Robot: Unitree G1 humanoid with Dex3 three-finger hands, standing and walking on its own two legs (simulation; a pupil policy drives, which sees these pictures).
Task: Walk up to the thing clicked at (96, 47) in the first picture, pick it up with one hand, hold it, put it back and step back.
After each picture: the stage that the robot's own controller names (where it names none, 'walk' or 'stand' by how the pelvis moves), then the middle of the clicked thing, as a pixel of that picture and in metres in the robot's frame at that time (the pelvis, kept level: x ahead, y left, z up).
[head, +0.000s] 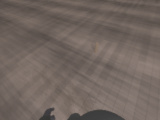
stand; (96, 47) +1.42 -0.08 -0.65
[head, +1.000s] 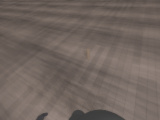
walk; (88, 54) +1.28 +0.19 -0.64
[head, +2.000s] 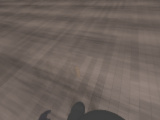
walk; (77, 72) +0.77 +0.30 -0.65
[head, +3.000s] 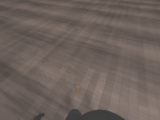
walk; (78, 90) +0.48 +0.17 -0.63
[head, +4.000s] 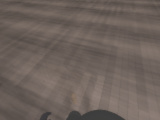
stand; (74, 98) +0.35 +0.20 -0.64
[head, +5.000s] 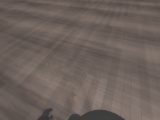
stand; (76, 101) +0.32 +0.17 -0.65
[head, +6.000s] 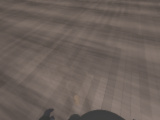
stand; (76, 100) +0.34 +0.16 -0.66
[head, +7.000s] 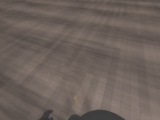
stand; (76, 100) +0.34 +0.17 -0.66
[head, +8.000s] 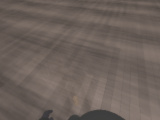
stand; (76, 101) +0.33 +0.17 -0.66
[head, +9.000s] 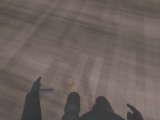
go down; (71, 83) +0.36 +0.19 -0.53
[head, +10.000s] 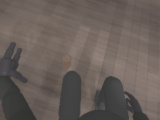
go down; (67, 63) +0.40 +0.23 -0.24
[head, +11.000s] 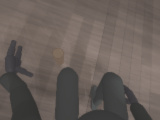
close in; (59, 58) +0.40 +0.25 -0.21
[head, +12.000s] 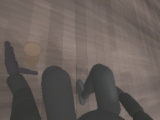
close in; (32, 56) +0.39 +0.27 -0.15
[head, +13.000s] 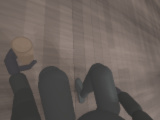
close; (25, 55) +0.39 +0.29 -0.15
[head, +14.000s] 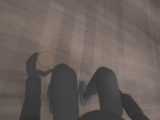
lift; (44, 64) +0.32 +0.26 -0.13
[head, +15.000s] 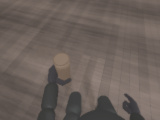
lift; (64, 72) +0.31 +0.18 +0.07
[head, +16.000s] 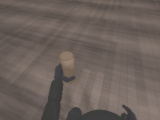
hold; (68, 70) +0.33 +0.16 +0.08
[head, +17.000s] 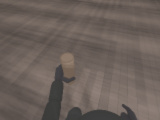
hold; (69, 71) +0.33 +0.16 +0.06
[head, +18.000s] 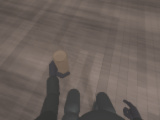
crouch; (63, 66) +0.36 +0.19 +0.00
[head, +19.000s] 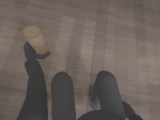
lower; (40, 46) +0.46 +0.29 -0.04
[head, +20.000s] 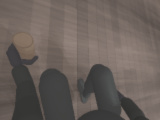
lower; (27, 51) +0.41 +0.30 -0.14
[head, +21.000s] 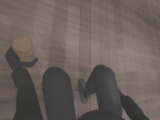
lower; (26, 54) +0.38 +0.31 -0.14
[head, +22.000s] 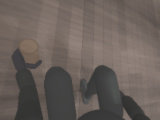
lower; (31, 56) +0.37 +0.30 -0.14
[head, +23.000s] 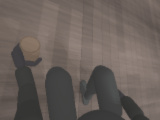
lower; (31, 53) +0.39 +0.30 -0.12
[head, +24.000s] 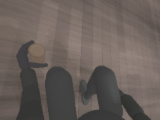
open; (38, 57) +0.38 +0.27 -0.16
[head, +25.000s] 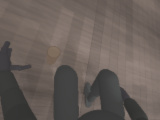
stand; (52, 57) +0.38 +0.25 -0.19
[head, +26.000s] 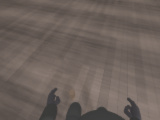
stand; (72, 95) +0.33 +0.18 -0.56
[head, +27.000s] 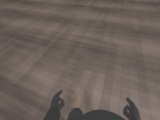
stand; (74, 98) +0.34 +0.19 -0.60
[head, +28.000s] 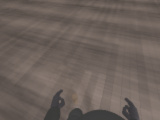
stand; (75, 99) +0.33 +0.18 -0.60
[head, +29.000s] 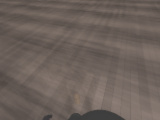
stand; (77, 99) +0.36 +0.17 -0.65
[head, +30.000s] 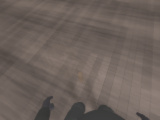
walk; (80, 77) +0.49 +0.16 -0.63
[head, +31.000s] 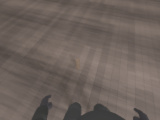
walk; (77, 64) +0.76 +0.19 -0.64
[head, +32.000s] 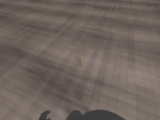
stand; (82, 62) +0.99 +0.19 -0.64
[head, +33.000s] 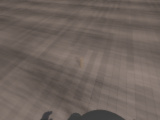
stand; (81, 63) +1.00 +0.19 -0.66
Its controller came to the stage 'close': yes
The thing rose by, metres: 0.71
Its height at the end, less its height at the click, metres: +0.00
